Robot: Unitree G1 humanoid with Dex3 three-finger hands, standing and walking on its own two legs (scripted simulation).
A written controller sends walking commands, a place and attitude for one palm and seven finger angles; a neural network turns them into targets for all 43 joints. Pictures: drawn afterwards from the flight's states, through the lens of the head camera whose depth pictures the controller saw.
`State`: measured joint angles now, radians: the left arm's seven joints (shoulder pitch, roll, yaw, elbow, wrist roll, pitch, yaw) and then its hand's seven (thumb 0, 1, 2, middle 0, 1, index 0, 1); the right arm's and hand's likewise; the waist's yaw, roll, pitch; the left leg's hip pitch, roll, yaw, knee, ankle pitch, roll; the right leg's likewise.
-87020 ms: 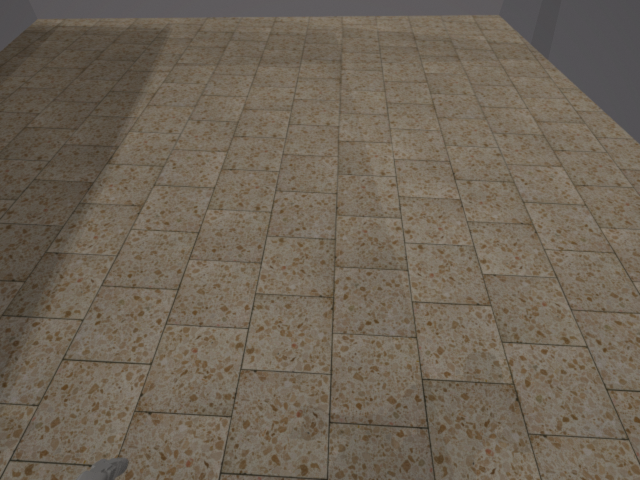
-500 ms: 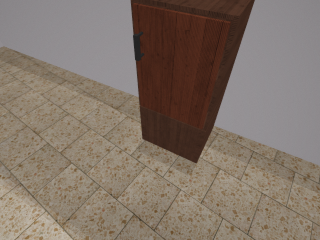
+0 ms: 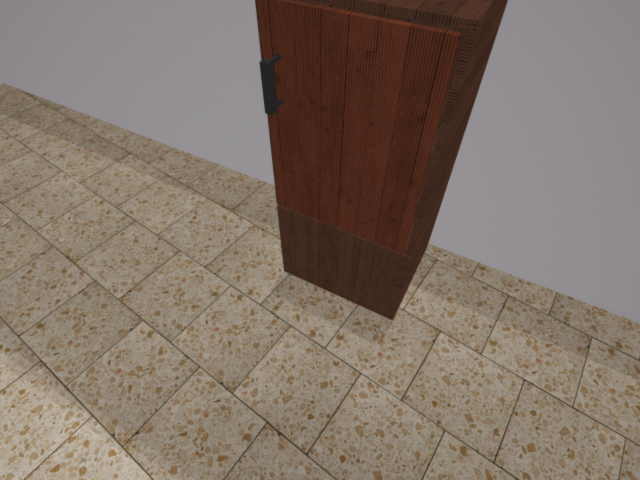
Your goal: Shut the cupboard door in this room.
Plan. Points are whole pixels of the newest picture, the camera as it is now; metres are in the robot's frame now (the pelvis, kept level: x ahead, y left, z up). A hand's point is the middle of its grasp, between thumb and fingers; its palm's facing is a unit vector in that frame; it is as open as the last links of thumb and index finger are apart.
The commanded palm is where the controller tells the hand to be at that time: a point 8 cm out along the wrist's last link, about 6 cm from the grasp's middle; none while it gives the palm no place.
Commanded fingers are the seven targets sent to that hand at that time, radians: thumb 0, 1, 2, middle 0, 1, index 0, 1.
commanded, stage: look to check the result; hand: left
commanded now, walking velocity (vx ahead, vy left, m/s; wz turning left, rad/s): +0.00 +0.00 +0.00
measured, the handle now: (273, 84) +0.92 +0.16 +0.04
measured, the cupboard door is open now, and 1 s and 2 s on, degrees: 0 0 0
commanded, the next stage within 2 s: stand and wait in 0.10 s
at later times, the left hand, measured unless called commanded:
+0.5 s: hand out of the picture +0.03 +0.18 -0.17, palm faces +0.01 -0.97 -0.23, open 7.4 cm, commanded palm none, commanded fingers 0.00 0.90 0.90 -0.20 -0.30 -0.20 -0.30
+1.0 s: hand out of the picture +0.02 +0.18 -0.17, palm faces +0.01 -0.97 -0.22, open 7.4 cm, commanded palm none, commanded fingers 0.00 0.90 0.90 -0.20 -0.30 -0.20 -0.30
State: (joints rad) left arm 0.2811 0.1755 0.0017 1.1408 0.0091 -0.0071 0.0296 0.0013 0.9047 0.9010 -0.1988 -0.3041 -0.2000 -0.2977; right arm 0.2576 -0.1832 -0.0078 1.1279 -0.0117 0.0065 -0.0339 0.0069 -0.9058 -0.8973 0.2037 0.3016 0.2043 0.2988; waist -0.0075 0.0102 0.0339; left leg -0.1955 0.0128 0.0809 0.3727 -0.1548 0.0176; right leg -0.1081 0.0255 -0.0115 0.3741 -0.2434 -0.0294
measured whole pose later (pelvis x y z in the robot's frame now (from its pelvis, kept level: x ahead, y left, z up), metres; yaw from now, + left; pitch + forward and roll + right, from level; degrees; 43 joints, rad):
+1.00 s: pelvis +0.02 -0.01 +0.00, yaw +0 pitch -2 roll +0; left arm 0.27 0.18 0.00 1.15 0.01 -0.01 0.03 0.00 0.90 0.90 -0.20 -0.30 -0.20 -0.30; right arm 0.24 -0.19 0.00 1.14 -0.01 0.01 -0.04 0.01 -0.91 -0.90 0.20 0.30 0.20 0.30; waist -0.01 0.00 0.04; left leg -0.14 0.03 0.08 0.35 -0.17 0.00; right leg -0.04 0.04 -0.01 0.32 -0.24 -0.04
